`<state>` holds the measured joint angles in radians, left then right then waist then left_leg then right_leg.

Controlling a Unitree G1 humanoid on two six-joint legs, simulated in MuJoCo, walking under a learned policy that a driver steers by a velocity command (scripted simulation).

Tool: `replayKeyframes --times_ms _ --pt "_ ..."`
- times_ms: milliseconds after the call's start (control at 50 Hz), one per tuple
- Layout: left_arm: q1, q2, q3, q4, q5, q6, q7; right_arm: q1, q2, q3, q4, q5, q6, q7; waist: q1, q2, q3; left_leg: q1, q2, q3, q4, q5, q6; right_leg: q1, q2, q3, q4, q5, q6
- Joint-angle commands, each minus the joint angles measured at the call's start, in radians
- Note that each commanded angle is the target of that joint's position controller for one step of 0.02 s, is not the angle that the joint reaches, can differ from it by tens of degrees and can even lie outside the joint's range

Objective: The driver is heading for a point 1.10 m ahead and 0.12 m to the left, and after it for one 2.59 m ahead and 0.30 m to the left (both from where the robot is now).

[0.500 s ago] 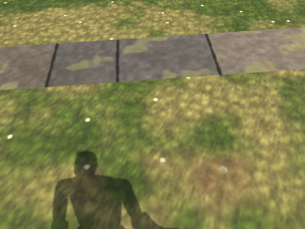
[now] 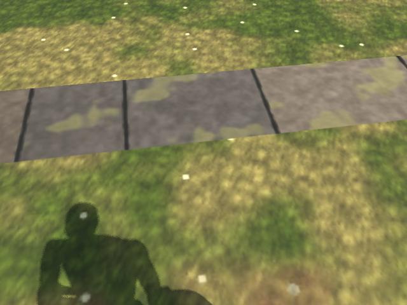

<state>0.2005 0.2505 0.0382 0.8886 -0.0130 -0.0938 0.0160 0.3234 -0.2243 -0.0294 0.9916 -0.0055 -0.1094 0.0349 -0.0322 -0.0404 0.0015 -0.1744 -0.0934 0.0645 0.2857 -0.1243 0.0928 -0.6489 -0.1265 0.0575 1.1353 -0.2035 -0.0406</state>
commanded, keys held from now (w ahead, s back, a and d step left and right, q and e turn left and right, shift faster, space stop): w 1.00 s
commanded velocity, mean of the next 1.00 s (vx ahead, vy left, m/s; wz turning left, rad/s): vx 0.50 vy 0.00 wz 0.00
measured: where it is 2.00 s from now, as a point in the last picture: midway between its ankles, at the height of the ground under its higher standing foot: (202, 172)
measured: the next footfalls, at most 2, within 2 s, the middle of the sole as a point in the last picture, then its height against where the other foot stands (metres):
right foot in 0.30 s outside the picture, level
left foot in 0.86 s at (183, 268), level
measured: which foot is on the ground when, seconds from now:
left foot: down 0.00-0.32, up 0.34-0.84, down 0.86-1.00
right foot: up 0.00-0.28, down 0.30-0.88, up 0.90-1.00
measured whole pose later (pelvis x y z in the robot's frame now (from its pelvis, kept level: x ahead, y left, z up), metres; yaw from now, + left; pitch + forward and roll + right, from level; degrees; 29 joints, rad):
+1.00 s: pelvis +0.55 -0.01 -0.01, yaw +1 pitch +2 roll +0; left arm 0.31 0.25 0.05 0.97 -0.02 -0.10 0.00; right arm 0.16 -0.24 -0.05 0.90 0.00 -0.10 0.04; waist 0.01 -0.02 0.03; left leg -0.36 -0.03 0.07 0.48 -0.15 0.07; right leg -0.39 -0.04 0.03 1.18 -0.37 -0.05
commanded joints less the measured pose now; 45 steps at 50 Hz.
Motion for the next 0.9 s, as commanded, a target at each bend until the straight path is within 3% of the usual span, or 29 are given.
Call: replayKeyframes --times_ms 20,120,180,220,260,280,300,320,340,360,380,400,420,440,460,500,560,640,760,820,840,860,880,900 --pt "0.033 0.043 0.012 -0.043 0.012 0.005 0.007 -0.038 -0.132 -0.021 -0.055 0.002 -0.016 -0.020 0.046 0.078 0.054 -0.093 0.283 -0.217 -0.204 0.064 0.171 -0.033 -0.042 0.002 -0.142 0.151 0.028" --pt "-0.156 0.029 0.005 -0.091 0.000 -0.006 -0.010 0.059 -0.165 -0.027 -0.032 0.020 -0.001 -0.035 -0.023 0.083 0.057 0.014 0.271 -0.162 -0.182 0.072 0.123 0.004 0.012 -0.043 -0.463 0.306 0.039" --pt "-0.236 0.034 0.001 -0.122 -0.009 -0.011 -0.028 0.107 -0.168 -0.030 -0.010 0.025 0.011 -0.036 -0.050 0.092 0.078 0.109 0.307 -0.171 -0.140 0.055 0.118 -0.003 0.028 -0.046 -0.551 0.259 0.030" --pt "-0.254 0.048 0.004 -0.139 -0.010 -0.019 -0.041 0.115 -0.174 -0.034 -0.003 0.026 0.021 -0.038 -0.043 0.099 0.081 0.170 0.338 -0.186 -0.097 0.065 0.107 0.007 0.037 -0.045 -0.595 0.187 0.006" --pt "-0.192 0.076 0.015 -0.132 -0.009 -0.028 -0.048 0.092 -0.189 -0.040 -0.005 0.027 0.032 -0.040 0.003 0.117 0.050 0.193 0.349 -0.188 -0.020 0.184 0.087 0.115 0.065 -0.068 -0.635 0.117 -0.024" --pt "-0.090 0.105 0.033 -0.104 -0.007 -0.030 -0.046 0.069 -0.186 -0.037 -0.012 0.024 0.037 -0.040 0.062 0.116 -0.007 0.181 0.314 -0.156 0.100 0.351 0.067 0.257 0.099 -0.096 -0.658 0.104 -0.046" --pt "0.100 0.164 0.061 -0.049 -0.005 -0.033 -0.040 0.059 -0.153 -0.024 -0.024 0.013 0.039 -0.040 0.138 0.086 -0.128 0.087 0.252 -0.103 0.331 0.407 0.036 0.516 0.075 -0.064 -0.644 0.125 -0.086" --pt "0.269 0.278 0.089 -0.020 0.016 -0.030 -0.034 0.128 -0.064 0.005 -0.053 0.001 0.025 -0.035 0.151 -0.109 -0.301 -0.266 0.127 -0.022 0.736 0.112 -0.033 0.922 -0.181 0.299 -0.656 0.088 -0.215" --pt "0.307 0.251 0.081 -0.004 0.011 -0.024 -0.040 0.169 -0.024 0.020 -0.041 0.017 -0.002 -0.029 0.139 -0.263 -0.389 -0.513 0.027 -0.112 0.964 -0.417 -0.052 1.067 -0.293 0.669 -0.818 -0.038 -0.304" --pt "0.240 0.173 0.056 -0.017 0.006 -0.026 -0.041 0.094 -0.141 -0.009 -0.054 0.041 -0.021 -0.025 0.136 -0.165 -0.271 -0.609 0.095 -0.189 1.061 -0.387 -0.028 0.970 -0.260 0.591 -0.837 -0.073 -0.254" --pt "0.146 0.131 0.042 -0.040 0.006 -0.025 -0.040 0.012 -0.165 -0.015 -0.080 0.051 -0.027 -0.025 0.111 -0.102 -0.169 -0.616 0.150 -0.163 1.048 -0.293 -0.014 0.830 -0.224 0.433 -0.848 -0.007 -0.215" --pt "0.067 0.103 0.031 -0.053 0.009 -0.024 -0.045 -0.027 -0.153 -0.018 -0.086 0.039 -0.023 -0.030 0.078 -0.024 -0.100 -0.573 0.191 -0.140 0.986 -0.210 -0.020 0.687 -0.179 0.321 -0.885 0.081 -0.196" --pt "0.030 0.076 0.023 -0.057 0.014 -0.026 -0.049 -0.032 -0.144 -0.025 -0.086 0.026 -0.011 -0.036 0.048 -0.023 -0.062 -0.520 0.223 -0.141 0.919 -0.158 -0.024 0.596 -0.138 0.243 -0.920 0.129 -0.178" --pt "0.022 0.063 0.020 -0.049 0.018 -0.026 -0.053 -0.014 -0.120 -0.025 -0.082 0.023 0.004 -0.036 0.026 -0.037 -0.047 -0.467 0.235 -0.139 0.886 -0.127 -0.030 0.537 -0.113 0.196 -0.950 0.152 -0.172" --pt "0.037 0.066 0.021 -0.037 0.018 -0.029 -0.054 0.003 -0.097 -0.023 -0.076 0.022 0.016 -0.037 0.016 -0.037 -0.039 -0.444 0.234 -0.129 0.866 -0.111 -0.036 0.507 -0.099 0.163 -0.970 0.194 -0.178" --pt "0.074 0.094 0.029 -0.013 0.018 -0.033 -0.047 -0.018 -0.089 -0.026 -0.087 0.018 0.029 -0.040 0.006 -0.023 -0.012 -0.479 0.239 -0.121 0.811 -0.059 -0.051 0.494 -0.093 0.112 -0.993 0.279 -0.190" --pt "0.125 0.111 0.033 0.012 0.017 -0.024 -0.030 -0.135 -0.088 -0.030 -0.128 0.010 0.030 -0.041 0.029 -0.009 0.018 -0.568 0.241 -0.118 0.652 0.071 -0.072 0.532 -0.091 0.070 -1.011 0.326 -0.186" --pt "0.178 0.124 0.033 0.035 0.008 -0.015 -0.016 -0.277 -0.067 -0.024 -0.166 0.014 0.023 -0.030 0.070 -0.018 0.048 -0.531 0.209 -0.085 0.420 0.227 -0.072 0.549 -0.064 0.011 -1.030 0.271 -0.156" --pt "0.256 0.136 0.042 0.088 -0.003 0.006 -0.006 -0.422 -0.073 -0.017 -0.224 0.027 0.009 0.000 0.102 -0.021 0.098 -0.554 0.182 -0.076 0.266 0.161 -0.042 0.717 -0.129 0.014 -0.972 0.270 -0.147" --pt "0.223 0.157 0.051 0.087 -0.004 0.019 -0.001 -0.362 -0.108 -0.030 -0.220 0.027 -0.001 0.011 0.050 -0.047 0.051 -0.408 0.140 -0.042 0.229 0.058 -0.004 0.752 -0.141 0.006 -0.872 0.481 -0.122" --pt "0.199 0.161 0.052 0.082 -0.003 0.024 -0.001 -0.269 -0.134 -0.046 -0.194 0.025 -0.003 0.008 -0.004 -0.056 -0.007 -0.264 0.103 -0.010 0.216 0.050 0.015 0.736 -0.116 -0.018 -0.766 0.648 -0.106" --pt "0.186 0.139 0.043 0.074 0.003 0.029 -0.001 -0.093 -0.182 -0.073 -0.137 0.024 -0.002 0.001 -0.080 -0.038 -0.110 -0.022 0.091 -0.007 0.220 0.071 0.044 0.657 -0.060 -0.057 -0.565 0.699 -0.077" --pt "0.200 0.107 0.026 0.049 0.021 0.027 -0.002 0.096 -0.264 -0.094 -0.100 0.012 0.002 -0.010 -0.129 0.096 -0.264 0.300 0.294 -0.248 0.233 0.081 0.112 0.423 0.012 -0.104 -0.226 0.381 -0.040" --pt "0.330 -0.037 -0.012 0.056 0.012 0.002 -0.016 0.134 -0.303 -0.098 -0.082 0.007 0.005 -0.002 -0.050 0.359 -0.385 0.594 0.492 -0.730 0.091 -0.123 0.265 0.040 0.198 -0.043 0.090 -0.331 0.013"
